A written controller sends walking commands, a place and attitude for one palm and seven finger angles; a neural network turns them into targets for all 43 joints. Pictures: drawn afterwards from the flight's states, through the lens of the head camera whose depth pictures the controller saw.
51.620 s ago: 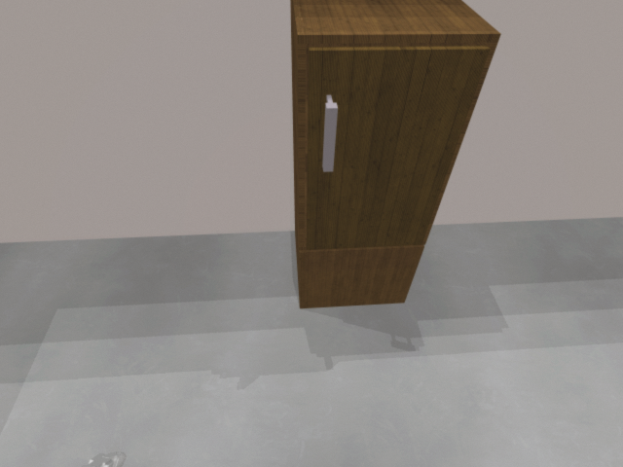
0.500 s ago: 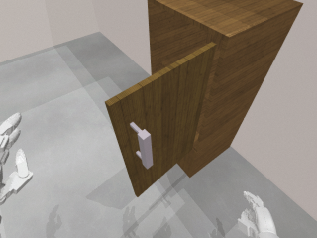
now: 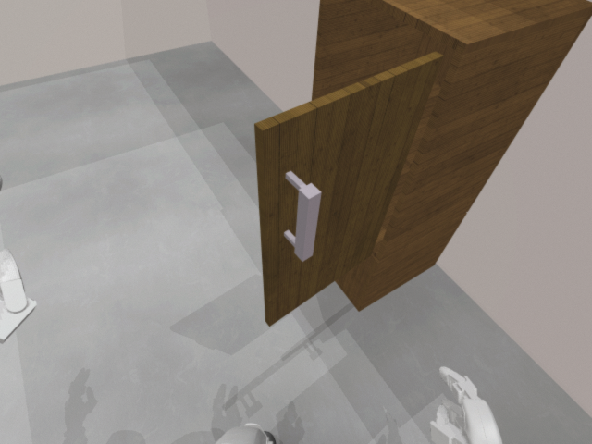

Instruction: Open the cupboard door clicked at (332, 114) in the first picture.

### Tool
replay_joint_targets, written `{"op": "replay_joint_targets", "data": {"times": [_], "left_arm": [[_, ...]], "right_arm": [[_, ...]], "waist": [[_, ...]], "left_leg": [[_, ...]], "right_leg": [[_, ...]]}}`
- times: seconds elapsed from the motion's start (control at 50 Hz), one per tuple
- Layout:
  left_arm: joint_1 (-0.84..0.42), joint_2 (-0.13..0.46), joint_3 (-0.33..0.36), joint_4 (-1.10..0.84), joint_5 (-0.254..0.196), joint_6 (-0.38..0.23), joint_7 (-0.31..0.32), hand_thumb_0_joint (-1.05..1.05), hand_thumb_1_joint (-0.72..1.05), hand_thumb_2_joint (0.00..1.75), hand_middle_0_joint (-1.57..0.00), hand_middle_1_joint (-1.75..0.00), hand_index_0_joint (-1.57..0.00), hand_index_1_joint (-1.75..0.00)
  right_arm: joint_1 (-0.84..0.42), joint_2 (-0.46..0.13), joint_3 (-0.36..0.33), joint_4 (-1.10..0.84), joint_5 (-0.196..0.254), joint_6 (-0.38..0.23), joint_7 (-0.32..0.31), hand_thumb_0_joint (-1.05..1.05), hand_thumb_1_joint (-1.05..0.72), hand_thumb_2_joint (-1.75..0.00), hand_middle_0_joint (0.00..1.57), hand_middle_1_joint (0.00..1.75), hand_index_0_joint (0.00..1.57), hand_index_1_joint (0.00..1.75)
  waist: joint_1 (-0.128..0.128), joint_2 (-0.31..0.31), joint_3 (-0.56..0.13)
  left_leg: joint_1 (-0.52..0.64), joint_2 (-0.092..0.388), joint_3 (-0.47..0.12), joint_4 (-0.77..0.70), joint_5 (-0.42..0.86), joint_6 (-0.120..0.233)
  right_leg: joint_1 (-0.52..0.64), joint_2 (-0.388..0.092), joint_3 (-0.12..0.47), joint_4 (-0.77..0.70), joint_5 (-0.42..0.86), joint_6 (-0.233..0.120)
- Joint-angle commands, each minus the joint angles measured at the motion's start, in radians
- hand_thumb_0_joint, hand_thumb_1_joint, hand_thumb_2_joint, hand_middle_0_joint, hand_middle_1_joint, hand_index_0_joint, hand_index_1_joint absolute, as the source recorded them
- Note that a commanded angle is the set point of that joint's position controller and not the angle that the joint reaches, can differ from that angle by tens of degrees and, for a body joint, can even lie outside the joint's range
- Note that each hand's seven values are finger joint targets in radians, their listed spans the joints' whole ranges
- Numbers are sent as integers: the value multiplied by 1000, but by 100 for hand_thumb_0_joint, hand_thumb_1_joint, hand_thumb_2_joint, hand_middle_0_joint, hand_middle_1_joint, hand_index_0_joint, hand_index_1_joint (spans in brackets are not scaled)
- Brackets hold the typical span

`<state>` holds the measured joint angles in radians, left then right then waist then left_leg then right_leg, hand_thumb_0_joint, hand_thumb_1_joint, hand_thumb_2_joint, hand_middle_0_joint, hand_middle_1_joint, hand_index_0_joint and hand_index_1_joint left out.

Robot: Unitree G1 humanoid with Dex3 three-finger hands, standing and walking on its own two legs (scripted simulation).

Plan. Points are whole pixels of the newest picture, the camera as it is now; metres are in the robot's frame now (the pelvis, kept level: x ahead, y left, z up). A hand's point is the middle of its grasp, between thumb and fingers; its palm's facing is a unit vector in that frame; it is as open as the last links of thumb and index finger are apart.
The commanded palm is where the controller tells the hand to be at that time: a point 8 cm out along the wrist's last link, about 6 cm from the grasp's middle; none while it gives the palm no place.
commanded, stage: step back with the hand held close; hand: left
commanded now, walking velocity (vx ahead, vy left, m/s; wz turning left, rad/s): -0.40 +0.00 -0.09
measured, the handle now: (298, 217) +0.44 +0.03 +0.03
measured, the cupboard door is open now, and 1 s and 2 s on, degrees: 96 96 96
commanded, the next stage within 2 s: stop stepping back and stand still in 0.28 s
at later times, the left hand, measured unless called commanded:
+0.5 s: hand out of the picture +0.12 +0.25 +0.19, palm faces +0.31 -0.84 -0.45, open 7.4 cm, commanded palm +0.05 +0.30 +0.19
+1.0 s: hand out of the picture +0.03 +0.22 +0.18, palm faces +0.31 -0.82 -0.48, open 7.4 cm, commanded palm -0.04 +0.28 +0.19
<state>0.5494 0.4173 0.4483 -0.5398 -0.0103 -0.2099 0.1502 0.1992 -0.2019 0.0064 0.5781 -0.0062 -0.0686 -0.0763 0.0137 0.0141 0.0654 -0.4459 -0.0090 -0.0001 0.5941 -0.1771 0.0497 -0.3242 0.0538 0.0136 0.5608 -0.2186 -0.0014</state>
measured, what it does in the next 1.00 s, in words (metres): walks backwards: left foot, then right foot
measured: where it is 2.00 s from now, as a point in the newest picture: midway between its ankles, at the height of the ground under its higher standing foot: outside the picture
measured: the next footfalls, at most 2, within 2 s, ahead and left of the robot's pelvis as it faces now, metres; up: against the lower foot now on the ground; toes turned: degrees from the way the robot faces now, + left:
left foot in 0.16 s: +0.06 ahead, +0.10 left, +0.00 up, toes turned +0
right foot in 0.56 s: -0.19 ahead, -0.09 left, +0.00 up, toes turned -6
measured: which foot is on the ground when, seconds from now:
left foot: down 0.00-0.02, up 0.04-0.14, down 0.16-0.56, up 0.58-0.76, down 0.78-1.00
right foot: down 0.00-0.16, up 0.18-0.54, down 0.56-1.00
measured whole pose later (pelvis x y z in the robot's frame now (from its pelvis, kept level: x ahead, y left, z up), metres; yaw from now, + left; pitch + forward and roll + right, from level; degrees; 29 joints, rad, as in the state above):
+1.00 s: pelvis -0.19 -0.01 +0.00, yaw -4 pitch -2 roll +0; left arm 0.55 0.43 0.40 -0.48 -0.03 -0.19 0.14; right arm 0.25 -0.20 0.01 0.63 0.00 -0.13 -0.07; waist -0.06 -0.01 0.00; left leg -0.34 0.01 0.07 0.57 -0.22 0.02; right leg -0.18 0.03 -0.06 0.59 -0.38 -0.04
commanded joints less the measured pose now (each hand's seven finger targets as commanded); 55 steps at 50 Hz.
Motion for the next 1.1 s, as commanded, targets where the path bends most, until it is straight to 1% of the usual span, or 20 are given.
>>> {"op": "replay_joint_targets", "data": {"times": [0.0,0.06,0.1,0.14,0.18,0.28,0.38,0.48,0.5,0.54,0.58,0.6,0.72,0.76,0.8,0.84,0.92,0.98,1.0,1.08], "left_arm": [[-65,174,77,-201,-17,-58,29,0,90,90,-20,-30,-20,-30],[-91,181,80,-184,-13,-45,36,0,90,90,-20,-30,-20,-30],[-90,198,98,-192,-17,-41,37,0,90,90,-20,-30,-20,-30],[-89,212,134,-254,-6,-65,40,0,90,90,-20,-30,-20,-30],[-33,219,156,-226,-18,-80,33,0,90,90,-20,-30,-20,-30],[14,161,88,-331,-36,-51,25,0,90,90,-20,-30,-20,-30],[3,167,80,-295,-47,-8,26,0,90,90,-20,-30,-20,-30],[109,208,134,-277,-71,4,29,0,90,90,-20,-30,-20,-30],[127,232,146,-289,-73,-1,23,0,90,90,-20,-30,-20,-30],[130,295,188,-315,-81,-17,21,0,90,90,-20,-30,-20,-30],[56,361,249,-332,-79,-36,38,0,90,90,-20,-30,-20,-30],[54,226,161,-190,-81,-18,21,0,90,90,-20,-30,-20,-30],[-118,182,68,-35,-33,-21,21,0,90,90,-20,-30,-20,-30],[-130,165,33,-32,-31,-24,17,0,90,90,-20,-30,-20,-30],[-160,190,50,-111,-26,-43,21,0,90,90,-20,-30,-20,-30],[-123,203,63,-174,-20,-55,16,0,90,90,-20,-30,-20,-30],[2,211,126,-183,-21,-52,20,0,90,90,-20,-30,-20,-30],[65,210,147,-158,-38,-67,18,0,90,90,-20,-30,-20,-30],[53,198,141,-145,-43,-67,20,0,90,90,-20,-30,-20,-30],[-33,168,112,-35,-29,-67,24,0,90,90,-20,-30,-20,-30]], "right_arm": [[-67,-135,-71,-109,5,-54,-3,0,-90,-90,20,30,20,30],[-99,-115,-61,-99,-1,-40,-3,0,-90,-90,20,30,20,30],[-102,-114,-46,-101,5,-38,-14,0,-90,-90,20,30,20,30],[-124,-153,-57,-123,-3,-57,-28,0,-90,-90,20,30,20,30],[-86,-110,-67,-98,-25,-86,-16,0,-90,-90,20,30,20,30],[-80,-126,-79,-85,-3,-117,18,0,-90,-90,20,30,20,30],[-86,-128,-65,-73,-11,-116,15,0,-90,-90,20,30,20,30],[-100,-109,-45,-120,-4,-86,11,0,-90,-90,20,30,20,30],[-94,-104,-41,-121,-4,-74,12,0,-90,-90,20,30,20,30],[-92,-93,-29,-100,-12,-46,13,0,-90,-90,20,30,20,30],[-96,-100,-9,-111,-20,-61,22,0,-90,-90,20,30,20,30],[-29,-100,-35,-65,17,-67,13,0,-90,-90,20,30,20,30],[-48,-129,-32,-44,13,-98,-22,0,-90,-90,20,30,20,30],[-39,-156,-50,-56,19,-105,-28,0,-90,-90,20,30,20,30],[-15,-171,-48,-80,23,-107,-17,0,-90,-90,20,30,20,30],[-26,-141,-40,-69,0,-120,-6,0,-90,-90,20,30,20,30],[-73,-143,-37,-99,12,-124,3,0,-90,-90,20,30,20,30],[-57,-114,-52,-101,10,-97,15,0,-90,-90,20,30,20,30],[-54,-117,-60,-90,15,-91,14,0,-90,-90,20,30,20,30],[-43,-104,-34,-69,9,-101,-5,0,-90,-90,20,30,20,30]], "waist": [[-24,-157,-131],[-29,-149,-119],[-32,-68,-88],[-5,304,-135],[-11,253,-236],[-6,159,-298],[-28,224,-248],[-11,287,-245],[-17,197,-252],[-9,-148,-214],[-8,-173,-219],[-29,-204,-228],[-33,-46,-78],[-35,32,-119],[-27,118,-164],[-24,175,-147],[-5,109,-65],[-21,-97,-73],[-16,-139,-45],[-36,-77,-71]], "left_leg": [[234,-2,-16,252,-198,-53],[193,16,-23,252,-189,-47],[196,32,-29,-93,-121,-43],[-10,293,-321,-340,59,52],[57,381,-362,-376,127,100],[364,296,-158,-237,522,82],[288,273,-171,-412,24,56],[173,109,-25,-464,-342,-82],[190,55,44,-335,-265,-103],[255,1,36,189,-97,-79],[-46,36,2,357,-145,-74],[-88,25,-19,367,-111,-73],[143,4,105,-76,-61,-4],[308,55,23,-133,123,39],[416,194,-179,-114,390,118],[335,250,-276,-214,389,130],[-5,152,-91,-262,-167,32],[33,8,6,120,-167,-50],[16,13,-7,261,-176,-58],[115,51,-7,-16,-95,-42]], "right_leg": [[-271,-299,316,-351,-280,-139],[-222,-308,240,-295,-20,-136],[-161,-199,133,-170,30,-57],[26,-8,-5,218,-67,21],[-26,21,67,560,-310,9],[-143,-1,9,451,-265,33],[-30,16,-38,301,-302,29],[251,63,-180,-190,-277,-32],[246,7,-134,-299,-224,-60],[-77,-317,190,-445,-177,-149],[92,-428,249,-355,225,-212],[186,-330,120,-278,255,-144],[130,-274,58,-130,407,-64],[70,-193,10,29,443,24],[-68,-92,-31,166,162,72],[-60,-62,-40,174,-254,22],[214,-76,-42,-108,-116,-7],[61,-303,342,-374,-280,-127],[18,-356,374,-398,-229,-157],[94,-253,141,-240,93,-101]]}}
